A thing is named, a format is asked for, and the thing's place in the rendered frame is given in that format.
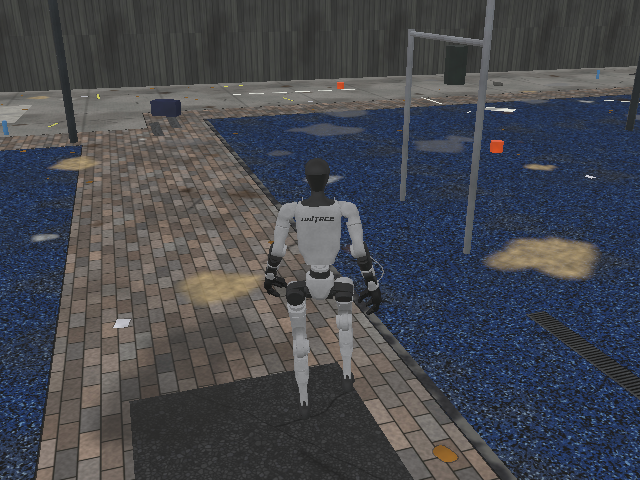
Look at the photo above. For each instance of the right robot forearm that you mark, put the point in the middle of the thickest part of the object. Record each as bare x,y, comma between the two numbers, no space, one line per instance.
367,270

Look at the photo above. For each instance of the robot right foot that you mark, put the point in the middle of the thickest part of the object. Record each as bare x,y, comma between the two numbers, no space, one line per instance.
347,384

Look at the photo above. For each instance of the robot right hand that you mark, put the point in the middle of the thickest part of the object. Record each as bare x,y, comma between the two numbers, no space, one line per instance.
375,299

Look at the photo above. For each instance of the left robot forearm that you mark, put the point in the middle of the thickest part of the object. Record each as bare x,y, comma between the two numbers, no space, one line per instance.
272,265

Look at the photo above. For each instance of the robot left upper arm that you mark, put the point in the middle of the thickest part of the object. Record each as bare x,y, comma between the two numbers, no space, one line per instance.
286,213

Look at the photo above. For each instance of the robot right shin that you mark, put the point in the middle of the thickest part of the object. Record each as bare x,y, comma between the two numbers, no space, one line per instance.
346,347

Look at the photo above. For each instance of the robot left hand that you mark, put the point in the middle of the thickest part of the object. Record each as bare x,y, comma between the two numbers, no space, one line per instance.
279,282

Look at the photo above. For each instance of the robot right upper arm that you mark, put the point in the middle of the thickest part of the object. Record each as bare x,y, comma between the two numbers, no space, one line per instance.
350,211

